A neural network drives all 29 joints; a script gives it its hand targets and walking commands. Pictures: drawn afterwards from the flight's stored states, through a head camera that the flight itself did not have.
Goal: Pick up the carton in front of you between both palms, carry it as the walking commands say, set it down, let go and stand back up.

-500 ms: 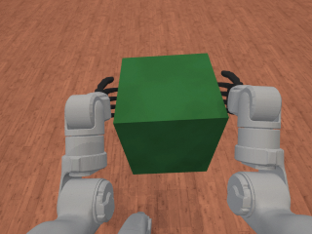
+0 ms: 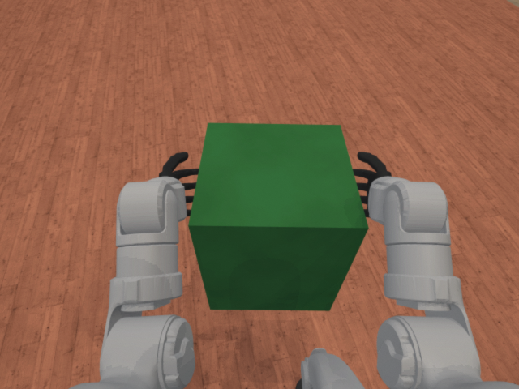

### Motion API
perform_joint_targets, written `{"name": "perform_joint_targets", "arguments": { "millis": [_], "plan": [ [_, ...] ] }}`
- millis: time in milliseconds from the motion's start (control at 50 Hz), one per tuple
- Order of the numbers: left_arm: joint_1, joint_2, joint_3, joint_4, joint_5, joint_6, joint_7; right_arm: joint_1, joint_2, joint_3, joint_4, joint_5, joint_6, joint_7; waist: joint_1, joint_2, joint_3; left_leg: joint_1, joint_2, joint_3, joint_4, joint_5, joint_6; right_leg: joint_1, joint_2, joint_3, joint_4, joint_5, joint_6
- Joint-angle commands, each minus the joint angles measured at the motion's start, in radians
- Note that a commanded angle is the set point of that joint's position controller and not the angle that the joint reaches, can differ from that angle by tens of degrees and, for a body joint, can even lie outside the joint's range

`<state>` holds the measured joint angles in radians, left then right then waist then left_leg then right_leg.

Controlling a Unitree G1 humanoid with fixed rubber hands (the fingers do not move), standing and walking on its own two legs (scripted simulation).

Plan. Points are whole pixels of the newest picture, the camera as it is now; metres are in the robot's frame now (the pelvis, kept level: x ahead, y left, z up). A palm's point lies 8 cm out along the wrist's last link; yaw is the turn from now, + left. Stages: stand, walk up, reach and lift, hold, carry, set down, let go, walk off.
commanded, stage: carry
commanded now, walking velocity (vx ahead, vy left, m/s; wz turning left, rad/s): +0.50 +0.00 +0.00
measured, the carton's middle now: (272, 221) +0.37 -0.02 +0.03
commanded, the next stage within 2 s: none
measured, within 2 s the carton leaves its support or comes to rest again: neither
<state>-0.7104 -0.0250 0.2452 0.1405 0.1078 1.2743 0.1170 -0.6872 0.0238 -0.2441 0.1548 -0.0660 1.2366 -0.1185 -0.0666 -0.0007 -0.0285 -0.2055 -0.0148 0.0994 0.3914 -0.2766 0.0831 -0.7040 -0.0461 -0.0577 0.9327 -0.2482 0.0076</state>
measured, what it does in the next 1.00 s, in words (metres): walks ahead: right foot, then left foot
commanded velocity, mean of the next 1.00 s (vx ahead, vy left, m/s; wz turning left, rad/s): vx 0.40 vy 0.00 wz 0.00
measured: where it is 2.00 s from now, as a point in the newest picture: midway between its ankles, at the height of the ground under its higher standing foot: (245, 244)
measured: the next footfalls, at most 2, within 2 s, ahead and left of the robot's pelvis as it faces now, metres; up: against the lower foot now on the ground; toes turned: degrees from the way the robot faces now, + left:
right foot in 0.18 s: +0.32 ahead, -0.10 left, +0.00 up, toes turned -8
left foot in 0.64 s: +0.63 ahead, +0.12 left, +0.00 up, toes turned +12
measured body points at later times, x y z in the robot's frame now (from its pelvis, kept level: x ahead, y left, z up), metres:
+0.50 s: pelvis +0.35 -0.02 +0.00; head +0.34 -0.03 +0.45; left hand +0.61 +0.15 +0.09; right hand +0.64 -0.15 +0.08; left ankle +0.46 +0.13 -0.70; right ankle +0.28 -0.10 -0.74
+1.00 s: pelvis +0.65 +0.03 +0.00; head +0.64 +0.04 +0.45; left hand +0.93 +0.18 +0.09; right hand +0.93 -0.12 +0.09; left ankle +0.59 +0.12 -0.75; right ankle +0.79 -0.11 -0.70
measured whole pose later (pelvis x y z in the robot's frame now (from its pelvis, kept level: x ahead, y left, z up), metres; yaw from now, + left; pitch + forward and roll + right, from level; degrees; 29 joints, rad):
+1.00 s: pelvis +0.65 +0.03 +0.00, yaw +0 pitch +3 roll -1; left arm -0.17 -0.13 0.10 -0.34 0.13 1.22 0.09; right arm -0.17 0.13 -0.11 -0.32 -0.11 1.20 -0.09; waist -0.01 -0.01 -0.11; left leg -0.11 0.05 0.21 0.31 -0.25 0.02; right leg -0.58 -0.09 -0.14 0.63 -0.10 0.03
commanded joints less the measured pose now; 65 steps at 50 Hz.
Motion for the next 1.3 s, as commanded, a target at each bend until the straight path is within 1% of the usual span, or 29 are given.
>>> {"name": "perform_joint_targets", "arguments": {
  "millis": [0, 80, 120, 140, 160, 180, 200, 220, 260, 300, 380, 540, 580, 620, 640, 660, 680, 740, 800, 860, 940, 1040, 1060, 1080, 1100, 1120, 1160, 1240, 1280],
  "plan": [
    [-0.590, -1.142, -0.621, -0.094, -0.380, -0.058, -0.181, -0.712, 1.188, 0.631, -0.149, 0.471, -0.018, 0.279, 0.019, 0.120, -0.410, 0.415, 0.221, -0.165, -0.061, 0.669, 0.077, -0.031, 0.009, -0.051, -0.191, 0.137, 0.003],
    [-0.468, -1.159, -0.685, -0.180, -0.396, -0.059, -0.209, -0.521, 1.164, 0.658, -0.204, 0.409, -0.023, 0.274, 0.041, 0.133, -0.366, 0.423, 0.189, -0.045, -0.054, 0.896, 0.017, 0.171, 0.060, -0.140, -0.483, 0.332, -0.017],
    [-0.384, -1.162, -0.716, -0.208, -0.403, -0.060, -0.230, -0.409, 1.142, 0.679, -0.234, 0.369, -0.024, 0.272, 0.057, 0.179, -0.420, 0.407, 0.184, 0.014, 0.089, 1.053, -0.026, 0.392, 0.105, -0.197, -0.560, 0.340, -0.036],
    [-0.357, -1.169, -0.733, -0.229, -0.404, -0.063, -0.242, -0.355, 1.133, 0.697, -0.248, 0.359, -0.025, 0.275, 0.069, 0.158, -0.469, 0.327, 0.167, 0.061, 0.228, 0.992, -0.056, 0.586, 0.099, -0.198, -0.603, 0.355, -0.044],
    [-0.304, -1.171, -0.741, -0.242, -0.404, -0.067, -0.254, -0.334, 1.121, 0.718, -0.270, 0.355, -0.028, 0.278, 0.096, 0.093, -0.508, 0.145, 0.150, 0.052, 0.401, 0.719, -0.071, 0.797, -0.015, -0.073, -0.563, 0.327, -0.062],
    [-0.270, -1.142, -0.742, -0.247, -0.382, -0.071, -0.260, -0.322, 1.147, 0.746, -0.292, 0.363, -0.023, 0.286, 0.094, -0.115, -0.619, -0.155, 0.077, 0.003, 0.645, 0.296, -0.091, 1.096, -0.297, 0.315, -0.447, 0.518, -0.200],
    [-0.212, -1.143, -0.753, -0.247, -0.387, -0.078, -0.266, -0.275, 1.141, 0.754, -0.308, 0.362, -0.023, 0.291, 0.097, -0.250, -0.606, -0.409, -0.047, -0.042, 0.862, -0.209, -0.112, 1.177, -0.374, 0.549, -0.553, 0.482, -0.315],
    [-0.190, -1.149, -0.768, -0.295, -0.401, -0.082, -0.271, -0.245, 1.150, 0.765, -0.321, 0.358, -0.033, 0.291, 0.096, -0.199, -0.557, -0.507, 0.008, -0.108, 0.937, -0.202, -0.088, 1.138, -0.360, 0.489, -0.579, 0.436, -0.301],
    [-0.190, -1.172, -0.813, -0.402, -0.420, -0.095, -0.281, -0.204, 1.160, 0.797, -0.391, 0.355, -0.054, 0.286, 0.089, -0.048, -0.467, -0.505, 0.085, -0.118, 0.802, -0.099, -0.072, 0.979, -0.309, 0.331, -0.622, 0.435, -0.206],
    [-0.148, -1.162, -0.852, -0.473, -0.433, -0.103, -0.289, -0.129, 1.154, 0.827, -0.444, 0.344, -0.070, 0.278, 0.083, -0.067, -0.435, -0.412, 0.104, -0.091, 0.630, -0.063, -0.088, 0.848, -0.270, 0.217, -0.682, 0.331, -0.156],
    [0.012, -1.112, -0.860, -0.526, -0.450, -0.095, -0.310, 0.030, 1.137, 0.851, -0.506, 0.323, -0.078, 0.263, 0.085, -0.126, -0.377, -0.370, 0.094, -0.008, 0.377, -0.007, -0.113, 0.765, -0.231, 0.094, -0.731, 0.269, -0.164],
    [0.100, -0.955, -0.821, -0.501, -0.403, -0.035, -0.301, 0.067, 0.983, 0.841, -0.523, 0.339, -0.002, 0.269, 0.090, -0.144, -0.192, -0.319, 0.081, 0.083, 0.119, 0.240, -0.088, 0.733, -0.186, -0.030, -0.725, 0.332, -0.106],
    [0.095, -0.933, -0.812, -0.477, -0.391, -0.021, -0.294, 0.055, 0.955, 0.826, -0.501, 0.342, 0.016, 0.275, 0.086, -0.151, -0.172, -0.239, 0.064, 0.116, 0.079, 0.197, -0.071, 0.717, -0.185, -0.051, -0.652, 0.385, -0.087],
    [0.081, -0.917, -0.807, -0.458, -0.385, -0.009, -0.289, 0.068, 0.939, 0.804, -0.460, 0.339, 0.027, 0.279, 0.063, -0.092, -0.246, 0.065, 0.014, 0.172, 0.070, 0.103, -0.061, 0.588, -0.124, -0.141, -0.387, 0.470, -0.044],
    [0.057, -0.908, -0.805, -0.457, -0.385, -0.003, -0.287, 0.072, 0.930, 0.794, -0.440, 0.333, 0.030, 0.282, 0.040, 0.021, -0.294, 0.255, 0.170, -0.080, 0.006, -0.037, -0.021, 0.398, -0.071, -0.159, -0.153, 0.324, 0.002],
    [0.008, -0.930, -0.821, -0.479, -0.398, 0.006, -0.286, 0.062, 0.931, 0.781, -0.409, 0.327, 0.022, 0.284, 0.029, 0.298, -0.374, 0.436, 0.399, -0.520, -0.113, -0.123, 0.126, 0.129, 0.038, -0.133, 0.157, 0.041, 0.042],
    [-0.017, -0.954, -0.826, -0.470, -0.409, 0.004, -0.290, 0.065, 0.968, 0.783, -0.404, 0.339, 0.019, 0.285, 0.039, 0.299, -0.345, 0.437, 0.431, -0.621, -0.174, 0.051, 0.156, -0.008, 0.055, -0.019, 0.298, -0.230, 0.022],
    [-0.016, -1.048, -0.830, -0.449, -0.417, -0.030, -0.297, -0.016, 1.067, 0.819, -0.466, 0.376, -0.006, 0.294, 0.051, 0.043, -0.344, 0.253, 0.380, -0.358, -0.155, 0.130, 0.078, 0.022, -0.083, 0.065, 0.286, -0.107, -0.018],
    [0.003, -1.079, -0.852, -0.475, -0.399, -0.060, -0.286, -0.026, 1.103, 0.848, -0.490, 0.397, -0.030, 0.307, 0.060, 0.114, -0.328, 0.146, 0.323, -0.188, -0.235, 0.000, 0.034, 0.101, -0.085, 0.014, 0.106, -0.008, -0.003],
    [0.056, -1.083, -0.857, -0.488, -0.383, -0.074, -0.272, 0.017, 1.074, 0.853, -0.512, 0.403, -0.037, 0.312, 0.057, 0.126, -0.298, 0.158, 0.301, -0.083, -0.233, 0.225, 0.050, 0.107, -0.068, -0.043, -0.090, 0.038, 0.025],
    [0.093, -1.039, -0.858, -0.522, -0.381, -0.067, -0.263, 0.069, 1.020, 0.840, -0.538, 0.388, -0.027, 0.306, 0.055, 0.160, -0.280, 0.194, 0.256, 0.036, -0.138, 0.540, 0.017, 0.174, -0.014, -0.120, -0.306, 0.152, 0.020],
    [0.116, -0.989, -0.845, -0.502, -0.392, -0.040, -0.281, 0.119, 0.979, 0.813, -0.495, 0.339, -0.009, 0.295, 0.064, 0.107, -0.261, 0.158, 0.193, 0.124, 0.082, 0.568, -0.062, 0.446, 0.028, -0.184, -0.604, 0.426, 0.019],
    [0.109, -0.979, -0.838, -0.494, -0.390, -0.035, -0.287, 0.121, 0.970, 0.811, -0.481, 0.334, -0.007, 0.294, 0.066, 0.095, -0.275, 0.084, 0.183, 0.120, 0.143, 0.507, -0.097, 0.585, -0.020, -0.149, -0.613, 0.504, 0.012],
    [0.107, -0.966, -0.828, -0.483, -0.385, -0.030, -0.292, 0.116, 0.958, 0.810, -0.473, 0.330, -0.004, 0.293, 0.067, -0.009, -0.334, -0.025, 0.152, 0.105, 0.263, 0.246, -0.133, 0.748, -0.182, 0.005, -0.517, 0.896, -0.016],
    [0.114, -0.969, -0.818, -0.439, -0.377, -0.035, -0.296, 0.089, 0.970, 0.830, -0.477, 0.340, 0.006, 0.290, 0.080, -0.159, -0.432, -0.166, 0.099, 0.038, 0.369, -0.080, -0.147, 0.956, -0.323, 0.160, -0.448, 1.151, -0.147],
    [0.160, -0.993, -0.809, -0.407, -0.384, -0.045, -0.300, 0.088, 0.982, 0.838, -0.484, 0.348, 0.008, 0.291, 0.085, -0.214, -0.463, -0.202, 0.078, 0.000, 0.403, -0.285, -0.143, 0.946, -0.347, 0.225, -0.504, 1.047, -0.202],
    [0.128, -1.056, -0.812, -0.427, -0.395, -0.066, -0.307, 0.037, 1.036, 0.861, -0.496, 0.361, -0.010, 0.296, 0.075, -0.162, -0.437, -0.169, 0.092, -0.047, 0.258, -0.341, -0.118, 0.845, -0.305, 0.174, -0.582, 0.737, -0.169],
    [0.093, -1.109, -0.836, -0.477, -0.410, -0.094, -0.310, 0.015, 1.096, 0.885, -0.530, 0.375, -0.046, 0.296, 0.070, -0.127, -0.440, 0.067, 0.099, 0.003, -0.015, 0.021, -0.119, 0.677, -0.197, 0.013, -0.582, 0.378, -0.070],
    [0.072, -1.104, -0.848, -0.501, -0.417, -0.098, -0.311, 0.016, 1.092, 0.885, -0.545, 0.371, -0.050, 0.292, 0.072, -0.048, -0.427, 0.078, 0.166, -0.040, 0.006, 0.167, -0.121, 0.673, -0.157, -0.033, -0.505, 0.458, -0.048]
  ]
}}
